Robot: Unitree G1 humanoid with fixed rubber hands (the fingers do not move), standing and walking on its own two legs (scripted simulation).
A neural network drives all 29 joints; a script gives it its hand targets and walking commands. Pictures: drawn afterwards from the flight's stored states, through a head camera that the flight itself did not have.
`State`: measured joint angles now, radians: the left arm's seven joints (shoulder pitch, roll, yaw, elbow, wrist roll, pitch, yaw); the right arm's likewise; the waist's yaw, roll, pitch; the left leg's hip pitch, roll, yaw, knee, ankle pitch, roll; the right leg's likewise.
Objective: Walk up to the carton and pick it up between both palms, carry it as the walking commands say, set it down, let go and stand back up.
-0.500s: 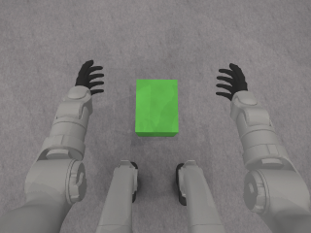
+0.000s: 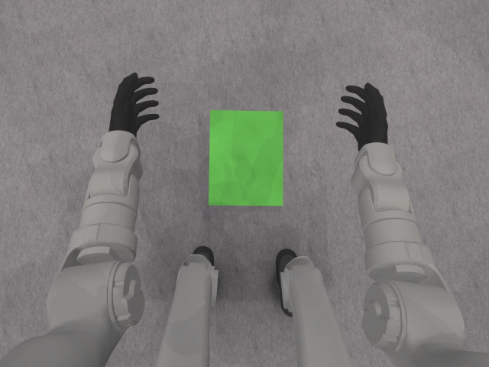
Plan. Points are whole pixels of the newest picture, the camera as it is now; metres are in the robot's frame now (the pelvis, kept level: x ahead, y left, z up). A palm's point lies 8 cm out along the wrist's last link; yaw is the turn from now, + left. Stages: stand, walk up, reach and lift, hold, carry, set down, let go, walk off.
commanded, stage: reach and lift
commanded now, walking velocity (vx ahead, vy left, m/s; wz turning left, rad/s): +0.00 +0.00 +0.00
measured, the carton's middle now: (245, 162) +0.46 +0.01 -0.54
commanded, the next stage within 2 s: none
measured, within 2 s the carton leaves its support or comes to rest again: neither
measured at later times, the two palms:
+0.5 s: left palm (171, 147) +0.45 +0.18 -0.31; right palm (334, 150) +0.46 -0.17 -0.30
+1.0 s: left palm (182, 160) +0.44 +0.18 -0.44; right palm (314, 163) +0.44 -0.17 -0.43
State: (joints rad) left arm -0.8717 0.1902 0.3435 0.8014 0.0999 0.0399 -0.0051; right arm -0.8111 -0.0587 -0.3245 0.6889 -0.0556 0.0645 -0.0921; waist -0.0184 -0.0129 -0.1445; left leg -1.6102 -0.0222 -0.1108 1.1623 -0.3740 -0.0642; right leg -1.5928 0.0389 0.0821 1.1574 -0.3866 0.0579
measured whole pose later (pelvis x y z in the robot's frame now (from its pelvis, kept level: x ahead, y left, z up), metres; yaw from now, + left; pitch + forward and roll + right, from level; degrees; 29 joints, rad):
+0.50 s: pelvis -0.07 +0.00 -0.15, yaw +0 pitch +37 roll +0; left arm -1.25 0.29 0.19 0.82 -0.09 0.13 0.11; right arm -1.24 -0.26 -0.20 0.76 0.10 0.13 -0.14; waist -0.01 0.00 0.31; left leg -1.96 -0.07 -0.11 1.78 -0.48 -0.10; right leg -1.95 0.07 0.09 1.79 -0.49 0.09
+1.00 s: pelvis -0.08 +0.00 -0.25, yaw +0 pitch +30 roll +0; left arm -1.41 0.35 0.07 1.07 -0.19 0.03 0.13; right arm -1.39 -0.32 -0.11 1.03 0.20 0.03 -0.14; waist 0.00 -0.03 0.52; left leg -2.11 -0.08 -0.10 2.13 -0.53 -0.11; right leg -2.11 0.09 0.09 2.13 -0.54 0.11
